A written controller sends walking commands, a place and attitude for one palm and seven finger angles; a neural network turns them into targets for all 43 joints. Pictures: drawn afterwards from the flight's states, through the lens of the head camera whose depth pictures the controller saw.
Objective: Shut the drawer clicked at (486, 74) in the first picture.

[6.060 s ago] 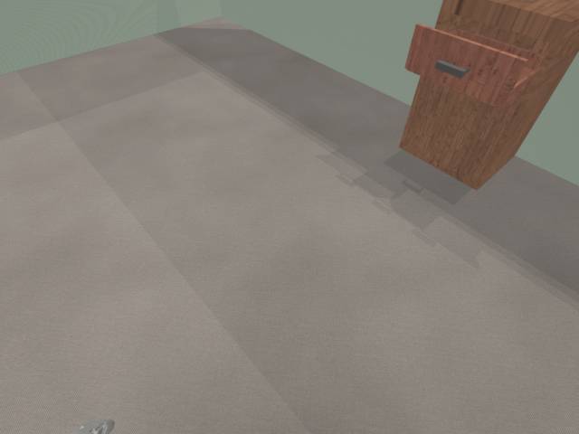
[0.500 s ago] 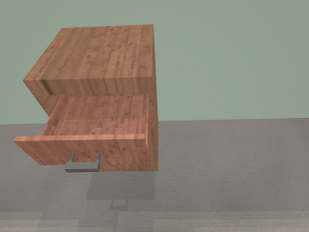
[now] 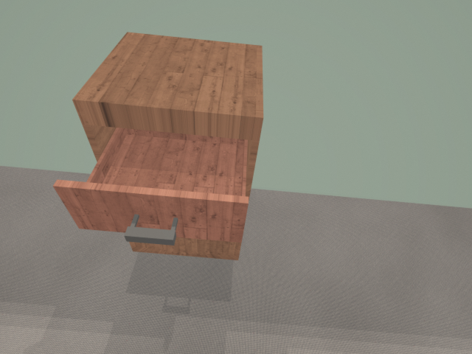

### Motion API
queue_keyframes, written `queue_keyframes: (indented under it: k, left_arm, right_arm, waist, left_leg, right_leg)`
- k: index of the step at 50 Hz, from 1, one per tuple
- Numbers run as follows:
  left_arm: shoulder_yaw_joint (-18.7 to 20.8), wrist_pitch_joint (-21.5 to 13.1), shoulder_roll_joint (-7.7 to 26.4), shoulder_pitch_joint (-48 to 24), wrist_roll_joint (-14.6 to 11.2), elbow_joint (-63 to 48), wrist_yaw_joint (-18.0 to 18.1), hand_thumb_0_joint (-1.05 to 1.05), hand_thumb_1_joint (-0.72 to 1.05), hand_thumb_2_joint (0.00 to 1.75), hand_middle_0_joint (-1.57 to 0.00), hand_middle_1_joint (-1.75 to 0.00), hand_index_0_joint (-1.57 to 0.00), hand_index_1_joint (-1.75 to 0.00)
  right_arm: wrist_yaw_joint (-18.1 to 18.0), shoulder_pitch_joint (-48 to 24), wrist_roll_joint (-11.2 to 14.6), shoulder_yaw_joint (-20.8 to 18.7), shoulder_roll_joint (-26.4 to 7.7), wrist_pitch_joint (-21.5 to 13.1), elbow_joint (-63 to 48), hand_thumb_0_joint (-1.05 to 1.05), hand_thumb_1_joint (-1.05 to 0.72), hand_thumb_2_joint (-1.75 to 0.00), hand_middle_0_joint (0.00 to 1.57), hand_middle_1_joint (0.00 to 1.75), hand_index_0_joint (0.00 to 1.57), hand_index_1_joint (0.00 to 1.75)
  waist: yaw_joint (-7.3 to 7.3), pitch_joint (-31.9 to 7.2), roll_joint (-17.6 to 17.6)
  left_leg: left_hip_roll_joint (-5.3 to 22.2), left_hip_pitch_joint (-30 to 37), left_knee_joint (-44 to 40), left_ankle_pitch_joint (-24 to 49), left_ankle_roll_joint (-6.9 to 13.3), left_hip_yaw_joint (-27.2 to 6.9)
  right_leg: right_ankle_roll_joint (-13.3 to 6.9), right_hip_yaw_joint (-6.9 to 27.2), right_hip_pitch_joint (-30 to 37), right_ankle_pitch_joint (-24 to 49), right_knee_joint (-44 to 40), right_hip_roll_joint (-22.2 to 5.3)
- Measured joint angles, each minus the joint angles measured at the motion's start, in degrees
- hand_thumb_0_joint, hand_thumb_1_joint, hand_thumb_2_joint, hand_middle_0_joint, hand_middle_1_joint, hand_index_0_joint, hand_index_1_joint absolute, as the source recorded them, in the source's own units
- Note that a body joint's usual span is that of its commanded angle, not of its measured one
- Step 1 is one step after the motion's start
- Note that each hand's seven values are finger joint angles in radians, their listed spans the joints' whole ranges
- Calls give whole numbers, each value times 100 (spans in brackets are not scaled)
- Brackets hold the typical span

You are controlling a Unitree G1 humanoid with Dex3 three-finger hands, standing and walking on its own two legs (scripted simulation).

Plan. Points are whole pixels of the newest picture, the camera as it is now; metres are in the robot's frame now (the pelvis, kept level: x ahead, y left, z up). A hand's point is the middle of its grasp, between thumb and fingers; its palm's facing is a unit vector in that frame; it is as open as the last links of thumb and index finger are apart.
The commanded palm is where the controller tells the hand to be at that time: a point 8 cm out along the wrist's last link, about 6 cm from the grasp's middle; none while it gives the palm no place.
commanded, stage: come to a stop and stand still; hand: left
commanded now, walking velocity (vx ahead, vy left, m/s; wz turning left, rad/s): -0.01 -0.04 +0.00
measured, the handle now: (153, 227) +0.41 +0.23 -0.14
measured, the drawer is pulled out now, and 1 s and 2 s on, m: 0.22 0.22 0.22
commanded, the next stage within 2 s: look again from close up in 0.52 s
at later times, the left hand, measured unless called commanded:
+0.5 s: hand out of the picture -0.01 +0.14 -0.18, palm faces +0.00 -0.98 -0.20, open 7.3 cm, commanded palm none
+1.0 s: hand out of the picture -0.06 +0.13 -0.18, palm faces +0.02 -0.99 -0.16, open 7.4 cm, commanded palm none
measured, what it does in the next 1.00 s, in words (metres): steps on the spot: right foot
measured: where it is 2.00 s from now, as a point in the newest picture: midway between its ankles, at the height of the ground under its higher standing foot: outside the picture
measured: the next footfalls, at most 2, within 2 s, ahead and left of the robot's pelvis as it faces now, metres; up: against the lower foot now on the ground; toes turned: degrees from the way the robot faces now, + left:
right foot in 0.16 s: +0.00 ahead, -0.12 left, +0.00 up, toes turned -3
right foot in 1.70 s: +0.09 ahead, -0.08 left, +0.00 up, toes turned -3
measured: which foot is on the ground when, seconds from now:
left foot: down 0.00-1.00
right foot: up 0.00-0.14, down 0.16-1.00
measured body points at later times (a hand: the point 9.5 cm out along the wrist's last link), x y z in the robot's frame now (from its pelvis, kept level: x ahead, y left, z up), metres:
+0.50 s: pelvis -0.02 -0.03 -0.01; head -0.03 -0.04 +0.44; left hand -0.01 +0.19 -0.16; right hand -0.02 -0.25 -0.17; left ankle -0.01 +0.11 -0.75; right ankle -0.04 -0.12 -0.75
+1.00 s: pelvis -0.03 -0.03 +0.00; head -0.03 -0.03 +0.45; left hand -0.05 +0.18 -0.16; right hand -0.06 -0.24 -0.17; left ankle -0.01 +0.11 -0.75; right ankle -0.04 -0.12 -0.75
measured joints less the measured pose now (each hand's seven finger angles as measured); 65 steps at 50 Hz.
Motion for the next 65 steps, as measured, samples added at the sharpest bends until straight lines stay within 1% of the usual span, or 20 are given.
queue_keyframes:
  k: [2, 5, 6, 8, 9, 11, 13, 15, 17, 19, 23, 29, 36, 52, 61, 65]
  left_arm:
    - [-29, 16, -34, 90, -10, 71, -6, 1, 91, 90, -20, -30, -20, -30]
    - [-86, 33, -123, 109, -52, 170, 3, 1, 91, 90, -20, -30, -20, -30]
    - [-103, 18, -161, 101, -64, 189, 9, 1, 91, 90, -20, -30, -20, -30]
    - [-181, -157, -232, 123, -38, 172, 98, 1, 91, 90, -20, -30, -20, -30]
    - [-222, -248, -305, 116, -36, 186, 136, 1, 91, 90, -20, -30, -20, -30]
    - [-317, -344, -435, 134, -28, 181, 173, 1, 91, 90, -20, -30, -20, -30]
    - [-367, -387, -492, 169, -38, 158, 207, 1, 91, 90, -20, -30, -20, -30]
    - [-400, -365, -497, 177, -54, 147, 217, 1, 91, 90, -20, -30, -20, -30]
    - [-433, -315, -515, 156, -51, 130, 208, 1, 91, 90, -20, -30, -20, -30]
    - [-446, -283, -494, 150, -41, 137, 211, 2, 93, 90, -20, -30, -20, -30]
    - [-445, -327, -432, 183, -69, 80, 172, 2, 93, 90, -20, -30, -20, -30]
    - [-439, -362, -379, 228, -92, 48, 157, 1, 92, 90, -20, -30, -20, -30]
    - [-442, -366, -408, 316, -102, 91, 153, 1, 91, 90, -20, -30, -20, -30]
    - [-457, -375, -559, 488, -97, 196, 159, 1, 91, 90, -20, -30, -20, -30]
    - [-451, -381, -568, 470, -86, 191, 172, 1, 91, 90, -20, -30, -20, -30]
    - [-410, -365, -559, 507, -53, 150, 153, 1, 91, 90, -20, -30, -20, -30]
  right_arm:
    - [-13, 26, 1, -7, 10, -38, 23, 0, -93, -90, 20, 30, 20, 30]
    - [-25, 31, 4, -28, -1, -57, 81, 0, -92, -90, 20, 30, 20, 30]
    - [-26, 34, 11, -38, -13, -52, 110, 0, -92, -90, 20, 30, 20, 30]
    - [23, 43, 75, -31, -95, -30, 99, 0, -92, -90, 20, 30, 20, 30]
    - [47, 3, 82, -25, -166, -4, 82, 0, -92, -90, 20, 30, 20, 30]
    - [80, -26, 81, -26, -257, 14, 45, 0, -91, -90, 20, 30, 20, 30]
    - [85, 15, 87, -5, -251, 7, 35, 0, -91, -90, 20, 30, 20, 30]
    - [81, 62, 88, 33, -178, -11, 62, 0, -91, -90, 20, 30, 20, 30]
    - [79, 115, 83, 69, -131, -26, 73, 0, -91, -90, 20, 30, 20, 30]
    - [65, 142, 67, 97, -110, -9, 90, 0, -92, -90, 20, 30, 20, 30]
    - [88, 198, 67, 121, -110, 0, 113, 1, -93, -90, 20, 30, 20, 30]
    - [110, 289, 69, 165, -81, -30, 179, 0, -92, -90, 20, 30, 20, 30]
    - [115, 370, 76, 202, -39, -46, 296, 0, -91, -90, 20, 30, 20, 30]
    - [98, 383, 93, 213, 30, -80, 428, 0, -91, -90, 20, 30, 20, 30]
    - [90, 306, 98, 216, 59, -106, 416, 0, -91, -90, 20, 30, 20, 30]
    - [126, 338, 68, 194, 40, -58, 375, 0, -91, -90, 20, 30, 20, 30]
  waist:
    - [-39, 43, 10]
    - [-123, 162, 78]
    - [-143, 199, 113]
    - [-112, 253, 201]
    - [-119, 329, 351]
    - [-229, 433, 595]
    - [-284, 430, 624]
    - [-263, 378, 493]
    - [-228, 293, 430]
    - [-203, 225, 423]
    - [-195, 140, 423]
    - [-176, 99, 425]
    - [-156, 112, 418]
    - [-110, 162, 353]
    - [-88, 153, 336]
    - [-72, 108, 349]
  left_leg:
    - [-6, 10, -71, 41, -9, 45]
    - [9, -55, 1, 22, -50, 85]
    - [19, -98, 73, -8, -73, 96]
    - [67, -443, 651, -256, -144, 142]
    - [172, -585, 964, -434, -158, 108]
    - [268, -692, 1264, -625, -97, -29]
    - [250, -643, 1266, -536, -42, -63]
    - [215, -491, 1157, -468, -109, -50]
    - [196, -395, 1064, -447, -166, -37]
    - [198, -339, 994, -409, -179, -35]
    - [181, -285, 818, -274, -188, -59]
    - [166, -231, 570, -85, -197, -76]
    - [156, -208, 417, 36, -193, -71]
    - [113, -250, 327, 108, -136, -17]
    - [76, -245, 331, 96, -92, 8]
    - [57, -306, 507, -24, -55, 11]
  right_leg:
    - [22, -51, 158, -150, -154, -22]
    - [3, -123, 495, -328, -801, -42]
    - [-14, -147, 634, -223, -1115, -45]
    - [-131, -104, 876, 409, -1868, -42]
    - [-214, -126, 879, 289, -1882, 64]
    - [-345, -238, 933, 144, -1835, 232]
    - [-404, -313, 1020, 106, -1823, 287]
    - [-422, -292, 1092, 71, -1770, 254]
    - [-426, -283, 1142, 63, -1768, 233]
    - [-434, -281, 1186, 91, -1813, 237]
    - [-450, -307, 1227, 185, -1938, 227]
    - [-462, -328, 1259, 330, -2121, 218]
    - [-458, -325, 1266, 437, -2242, 213]
    - [-400, -273, 1204, 521, -2319, 171]
    - [-354, -248, 1207, 517, -2318, 132]
    - [-343, -246, 1169, 416, -2182, 109]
